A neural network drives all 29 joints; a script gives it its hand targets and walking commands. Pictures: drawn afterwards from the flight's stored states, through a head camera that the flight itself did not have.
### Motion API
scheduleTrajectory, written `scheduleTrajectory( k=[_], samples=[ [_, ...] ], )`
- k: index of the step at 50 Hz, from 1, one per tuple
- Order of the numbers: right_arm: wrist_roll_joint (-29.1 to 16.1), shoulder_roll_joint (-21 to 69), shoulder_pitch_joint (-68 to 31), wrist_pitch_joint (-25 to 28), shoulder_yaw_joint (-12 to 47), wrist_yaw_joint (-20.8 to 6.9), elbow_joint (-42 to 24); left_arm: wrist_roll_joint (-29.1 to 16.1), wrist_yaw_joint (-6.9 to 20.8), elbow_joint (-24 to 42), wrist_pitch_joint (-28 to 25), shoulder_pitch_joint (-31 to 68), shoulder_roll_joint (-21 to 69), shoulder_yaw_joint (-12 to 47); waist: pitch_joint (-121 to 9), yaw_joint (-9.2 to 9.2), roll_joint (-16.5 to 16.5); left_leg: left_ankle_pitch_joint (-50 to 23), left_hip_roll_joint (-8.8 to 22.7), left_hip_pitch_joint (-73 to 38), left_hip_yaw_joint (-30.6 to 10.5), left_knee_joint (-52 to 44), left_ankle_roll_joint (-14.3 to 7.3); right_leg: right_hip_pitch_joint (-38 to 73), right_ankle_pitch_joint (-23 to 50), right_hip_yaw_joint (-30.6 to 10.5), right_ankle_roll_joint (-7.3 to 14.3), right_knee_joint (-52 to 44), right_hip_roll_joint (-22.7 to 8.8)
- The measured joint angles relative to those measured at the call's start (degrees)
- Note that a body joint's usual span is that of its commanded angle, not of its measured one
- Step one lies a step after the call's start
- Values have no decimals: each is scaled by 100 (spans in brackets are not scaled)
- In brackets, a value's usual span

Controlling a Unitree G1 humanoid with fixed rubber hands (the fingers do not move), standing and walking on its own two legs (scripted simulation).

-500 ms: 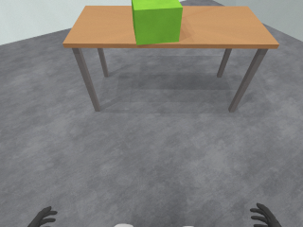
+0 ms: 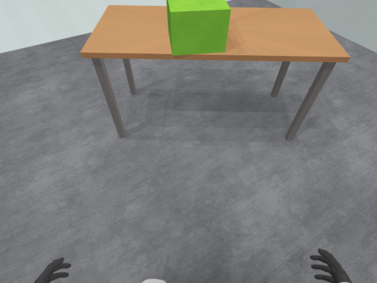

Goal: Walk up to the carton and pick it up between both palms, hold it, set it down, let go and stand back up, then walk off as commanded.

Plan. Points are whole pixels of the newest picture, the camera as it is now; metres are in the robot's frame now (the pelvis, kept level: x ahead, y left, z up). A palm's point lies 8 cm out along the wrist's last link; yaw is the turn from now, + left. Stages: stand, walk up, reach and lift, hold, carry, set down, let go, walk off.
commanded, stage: stand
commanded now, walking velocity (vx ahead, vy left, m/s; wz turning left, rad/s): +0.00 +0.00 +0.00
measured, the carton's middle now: (195, 21) +1.19 +0.01 +0.00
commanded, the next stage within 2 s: none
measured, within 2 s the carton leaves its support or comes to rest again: neither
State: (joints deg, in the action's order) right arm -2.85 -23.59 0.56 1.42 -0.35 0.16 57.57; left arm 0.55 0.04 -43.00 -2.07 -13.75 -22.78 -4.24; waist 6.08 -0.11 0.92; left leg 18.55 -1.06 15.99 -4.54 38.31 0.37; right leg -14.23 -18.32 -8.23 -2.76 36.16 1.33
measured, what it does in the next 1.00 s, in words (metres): stands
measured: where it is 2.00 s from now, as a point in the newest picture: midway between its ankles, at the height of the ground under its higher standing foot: outside the picture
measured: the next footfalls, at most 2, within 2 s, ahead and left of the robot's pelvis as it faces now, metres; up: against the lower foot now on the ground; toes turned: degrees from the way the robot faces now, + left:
none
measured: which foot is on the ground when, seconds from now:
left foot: down 0.00-1.00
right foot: down 0.00-1.00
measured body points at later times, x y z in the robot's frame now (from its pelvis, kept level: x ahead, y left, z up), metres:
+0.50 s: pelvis +0.00 +0.00 +0.00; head +0.01 +0.00 +0.45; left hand +0.11 +0.32 -0.09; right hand +0.15 -0.32 -0.10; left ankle +0.03 +0.12 -0.72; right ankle +0.02 -0.16 -0.72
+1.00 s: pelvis +0.00 +0.00 +0.00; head +0.01 +0.00 +0.45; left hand +0.11 +0.32 -0.09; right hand +0.15 -0.32 -0.10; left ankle +0.03 +0.12 -0.72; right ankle +0.02 -0.16 -0.72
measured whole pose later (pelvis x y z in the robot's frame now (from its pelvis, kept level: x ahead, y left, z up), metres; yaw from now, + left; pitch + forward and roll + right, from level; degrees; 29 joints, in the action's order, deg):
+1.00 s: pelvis +0.00 +0.00 +0.00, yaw +0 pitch -4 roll -1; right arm -2.8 -23.6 0.5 1.2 -0.4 -0.1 57.9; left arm 0.6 -0.2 -43.0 -2.0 -13.7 -22.8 -4.2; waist 6.1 -0.1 0.8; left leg 17.4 -1.0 14.7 -4.5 36.2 0.3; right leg -12.7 -16.9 -8.2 -3.0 33.5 1.1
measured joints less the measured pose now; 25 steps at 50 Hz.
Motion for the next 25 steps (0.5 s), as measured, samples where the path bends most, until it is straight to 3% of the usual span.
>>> scheduleTrajectory(
  k=[25],
  samples=[
    [0, 0, -6, -19, 0, -4, 28, 0, -31, 0, 1, 0, 0, 0, -1, 0, -5, -44, 4, -70, 0, -74, -7, 95, 68, 0, -13, -128, -8]
  ],
)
